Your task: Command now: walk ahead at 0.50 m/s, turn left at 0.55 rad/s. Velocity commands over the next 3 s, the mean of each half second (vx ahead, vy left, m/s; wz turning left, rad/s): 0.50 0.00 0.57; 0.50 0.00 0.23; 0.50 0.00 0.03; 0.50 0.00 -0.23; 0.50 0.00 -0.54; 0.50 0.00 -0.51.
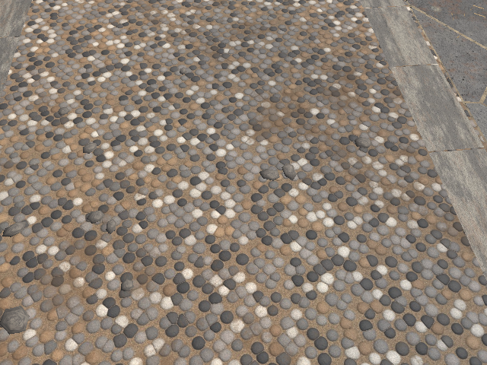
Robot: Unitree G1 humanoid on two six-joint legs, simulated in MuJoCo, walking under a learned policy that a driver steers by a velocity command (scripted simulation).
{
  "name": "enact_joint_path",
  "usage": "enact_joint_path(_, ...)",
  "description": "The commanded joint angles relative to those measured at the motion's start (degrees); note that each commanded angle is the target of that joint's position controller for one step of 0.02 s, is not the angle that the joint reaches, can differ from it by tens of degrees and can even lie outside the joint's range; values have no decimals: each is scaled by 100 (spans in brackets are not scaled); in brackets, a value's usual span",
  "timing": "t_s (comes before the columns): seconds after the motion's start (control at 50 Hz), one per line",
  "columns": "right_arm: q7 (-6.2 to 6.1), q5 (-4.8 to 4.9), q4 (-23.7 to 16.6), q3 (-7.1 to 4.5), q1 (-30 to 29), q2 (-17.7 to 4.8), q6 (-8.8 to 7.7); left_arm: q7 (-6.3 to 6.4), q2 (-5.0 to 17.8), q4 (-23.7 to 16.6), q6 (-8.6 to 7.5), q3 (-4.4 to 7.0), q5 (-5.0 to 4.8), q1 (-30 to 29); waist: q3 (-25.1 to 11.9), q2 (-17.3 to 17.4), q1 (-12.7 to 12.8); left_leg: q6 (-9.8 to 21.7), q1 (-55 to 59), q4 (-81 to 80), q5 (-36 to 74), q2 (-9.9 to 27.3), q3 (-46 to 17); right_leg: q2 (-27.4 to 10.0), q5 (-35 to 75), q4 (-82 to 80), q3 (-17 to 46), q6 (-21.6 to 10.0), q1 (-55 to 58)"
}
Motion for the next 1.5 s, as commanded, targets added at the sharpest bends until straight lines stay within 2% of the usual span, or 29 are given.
enact_joint_path(0.02, -76, -44, -304, -184, 484, -639, -82, 15, 790, -666, -271, 185, 109, -370, -706, 27, -155, 1151, 2247, -1792, 901, 1520, -2421, -421, 612, -113, 467, -21, -2245)
enact_joint_path(0.1, -184, -60, -351, -220, 415, -771, -109, 31, 551, -716, -40, 151, 200, -310, -550, 193, 61, 1186, 1164, -2069, 1805, 1220, -1795, -388, 1158, -1006, 284, 337, -1723)
enact_joint_path(0.2, -312, 8, -192, -267, 818, -910, -26, -26, 307, -993, -75, 25, 137, -1440, -383, 429, -386, 750, 824, -1941, 902, 833, -1490, 39, 2923, -3206, 205, 457, -1215)
enact_joint_path(0.3, -349, 48, -67, -274, 1074, -864, 40, -136, 659, -1103, -186, 149, 37, -1629, -389, 610, -363, 576, 1469, -1322, 276, 1189, -2342, 149, 2600, -3951, 511, 240, -879)
enact_joint_path(0.36, -335, 0, -148, -185, 943, -561, 62, -90, 922, -867, -266, 320, 96, -566, -853, 638, 220, 242, 1316, -160, 521, 841, -2304, -31, 2172, -4272, 486, -186, 694)
enact_joint_path(0.38, -316, -94, -233, -47, 1078, -189, 49, -41, 1224, -799, -271, 396, 176, 239, -1647, -112, 486, 20, 649, 1474, -410, 428, -1761, -1027, 1739, -4246, 1463, -516, 2119)
enact_joint_path(0.4, -306, 109, -413, 35, 1890, 44, -6, -78, 1673, -571, -184, 506, 205, 660, -2181, -2123, 94, -328, -1401, 3279, -2485, -243, -1078, -2228, 310, -4865, 4264, -1489, 3685)
enact_joint_path(0.42, -339, 158, -247, -78, 1726, -611, 2, -108, 1098, -671, -165, 394, 81, 490, -1722, -1358, 267, -406, -2074, 3983, -2167, 252, -1224, -2193, -1079, -5193, 4584, -1365, 3383)
enact_joint_path(0.44, -341, 99, -325, -171, 1059, -908, 36, -79, 778, -726, -136, 302, 72, 251, -1038, -847, 421, -425, -2182, 4113, -1624, 427, -1091, -1926, -791, -5246, 3613, -1102, 2719)
enact_joint_path(0.46, -352, 32, -374, -177, 780, -853, 71, -74, 668, -752, -101, 241, 136, -45, -688, -469, 321, -455, -1957, 3997, -1219, 621, -940, -1669, 75, -5296, 2831, -964, 2063)
enact_joint_path(0.52, -268, 40, -435, -155, 715, -497, 94, -61, 416, -586, -119, 157, 176, -209, -334, -730, 80, -464, -1400, 3402, -723, 907, -858, -1149, 1343, -5638, 1594, -929, 1146)
enact_joint_path(0.7, -95, -37, -686, 73, -466, -58, -59, -68, 871, -85, -69, 249, 4, 168, -106, -403, 307, -556, -1215, 717, 929, 921, -282, -1018, 2850, -5996, 247, -1103, 1237)
enact_joint_path(0.8, 6, 25, -920, 54, -1077, -189, -112, -62, 1051, 245, 87, 276, -85, 627, 45, -517, 387, -334, -946, -97, 626, 733, -84, -1333, 3282, -5751, 217, -983, 1840)
enact_joint_path(0.84, 7, -19, -835, -44, -678, -386, -121, -31, 1162, 299, 151, 298, -117, 537, -228, -605, 31, -121, -148, -399, 407, 501, 99, -1316, 4633, -5139, 52, -845, 1983)
enact_joint_path(0.88, -87, -68, -339, -305, 960, -873, -84, 16, 964, 266, 164, 196, -54, 469, -1275, -401, -785, 229, 2438, -475, 741, 596, -62, -858, 4888, -3112, -396, -498, 1004)
enact_joint_path(0.9, -162, -191, -255, -423, 1657, -1477, -45, -14, 391, 16, 79, -9, 91, 813, -2164, 836, -776, 1000, 4638, -530, 216, 2147, -2469, -119, 2392, -842, -579, -108, -1189)
enact_joint_path(0.92, -151, -92, -220, -349, 1711, -1267, -41, -45, 394, 95, -40, -39, 65, 859, -2693, 1329, -722, 1419, 4880, -1396, -300, 2711, -4279, 328, -706, 269, 248, -50, -2090)
enact_joint_path(0.94, -127, -72, -220, -222, 1366, -943, -63, -92, 864, -23, -104, 107, -107, 473, -1858, 949, -702, 1183, 4255, -1526, -614, 2519, -3622, -32, -516, 654, 480, -117, -2656)
enact_joint_path(0.96, -119, -63, -237, -162, 1018, -759, -82, -102, 857, -125, -132, 101, -159, 88, -1205, 719, -569, 1000, 3452, -1633, -382, 2247, -2788, -287, -21, 475, 322, -173, -2704)
enact_joint_path(1.0, -71, -122, -228, -66, 467, -431, -145, -57, 741, -87, -60, 132, 2, -26, -589, 428, -184, 780, 2173, -2053, 332, 1767, -1891, -611, 736, -194, 295, -130, -2195)
enact_joint_path(1.08, -86, -113, -41, -115, 397, -541, -298, -38, 441, -52, 138, 84, 51, 42, -392, 408, 91, 921, 1470, -2538, 1151, 1655, -1250, -671, 1389, -801, 277, 92, -1893)
enact_joint_path(1.3, -253, 2, 704, -198, 1334, -883, -150, -278, 343, -656, 8, -31, 16, -1857, 109, 264, -461, 564, 2452, -2366, 1184, 1803, -624, -275, 2942, -3746, 139, -85, -1981)
enact_joint_path(1.36, -294, 11, 811, -233, 1290, -969, -54, -322, 520, -633, -25, 29, 29, -1585, -108, 402, -231, 402, 2907, -1815, 2288, 1911, -643, -86, 2256, -3949, -20, -322, -1472)
enact_joint_path(1.4, -324, -30, 799, -170, 1198, -860, 16, -250, 921, -230, -29, 250, 56, -219, -1011, 335, 443, 132, 2509, -138, 3525, 1446, -263, 136, 2338, -4034, -246, -633, 570)
enact_joint_path(1.42, -334, -178, 662, -27, 1483, -525, -13, -200, 1413, -69, -7, 377, 113, 709, -1948, -455, 612, -112, 1082, 1775, 1845, 1013, -4, -1029, 2620, -3710, 1099, -1118, 2545)
enact_joint_path(1.44, -268, -120, 677, 140, 2072, 71, -132, -232, 1565, 61, 26, 410, 60, 984, -2567, -1807, 346, -441, -961, 3436, -2092, 8, -287, -1982, 1003, -4597, 3754, -1894, 4029)
enact_joint_path(1.46, -238, 26, 690, 1, 1541, -572, -237, -230, 1032, 16, 19, 261, -16, 890, -2181, -1144, 598, -352, -1604, 4007, -2284, 291, -901, -1854, 107, -5058, 3915, -1676, 3796)
enact_joint_path(1.48, -220, 144, 496, -64, 973, -787, -299, -206, 869, -65, 12, 199, 6, 418, -1353, -865, 522, -276, -1931, 3989, -1742, 583, -729, -1712, 257, -5193, 3151, -1448, 3034)
enact_joint_path(1.5, -249, 96, 444, -52, 680, -744, -315, -197, 766, -137, 10, 162, 60, 36, -899, -413, 373, -279, -1775, 3758, -1233, 855, -572, -1522, 835, -5323, 2579, -1361, 2235)
Next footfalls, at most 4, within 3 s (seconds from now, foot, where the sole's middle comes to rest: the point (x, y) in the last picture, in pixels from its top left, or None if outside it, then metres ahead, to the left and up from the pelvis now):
0.36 right None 0.40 -0.12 -0.76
0.88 left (177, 313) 0.57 0.22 -0.76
1.40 right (220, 202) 0.94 0.12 -0.76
1.92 left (127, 161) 1.12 0.44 -0.76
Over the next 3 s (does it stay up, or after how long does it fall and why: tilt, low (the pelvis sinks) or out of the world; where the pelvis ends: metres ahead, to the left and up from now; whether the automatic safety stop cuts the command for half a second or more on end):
stays up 1.58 0.31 0.00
